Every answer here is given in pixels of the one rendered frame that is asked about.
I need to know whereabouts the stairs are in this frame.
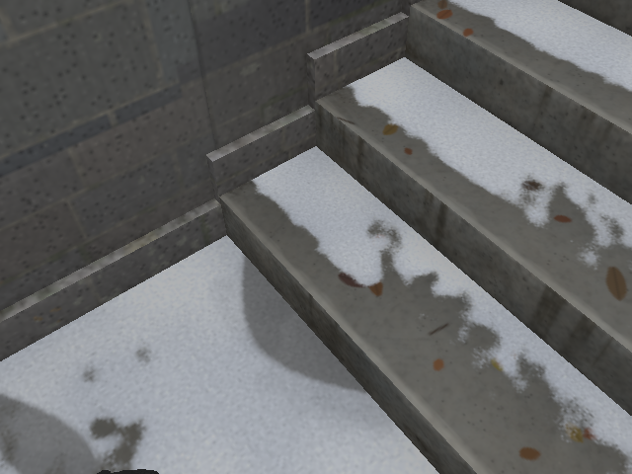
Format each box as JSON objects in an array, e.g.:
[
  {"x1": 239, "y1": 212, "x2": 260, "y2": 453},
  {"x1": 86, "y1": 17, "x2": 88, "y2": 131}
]
[{"x1": 219, "y1": 0, "x2": 632, "y2": 474}]

